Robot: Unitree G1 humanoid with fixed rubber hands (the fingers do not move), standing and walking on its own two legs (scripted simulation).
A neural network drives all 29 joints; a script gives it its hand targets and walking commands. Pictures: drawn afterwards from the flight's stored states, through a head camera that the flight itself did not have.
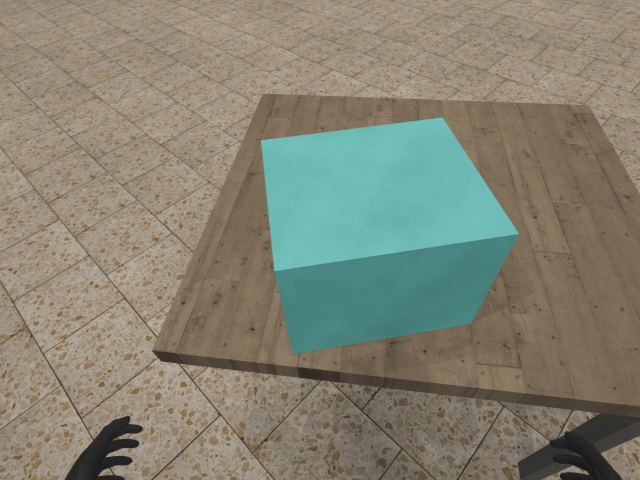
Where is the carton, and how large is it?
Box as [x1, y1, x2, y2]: [261, 118, 518, 353]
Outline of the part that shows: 442,118 261,140 274,271 292,353 468,324 471,322 518,233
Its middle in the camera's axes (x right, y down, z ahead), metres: +0.07 +0.00 +0.58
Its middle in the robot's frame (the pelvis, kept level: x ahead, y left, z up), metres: +0.45 -0.04 +0.03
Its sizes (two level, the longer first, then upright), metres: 0.276 0.238 0.212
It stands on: a table, 0.68 m high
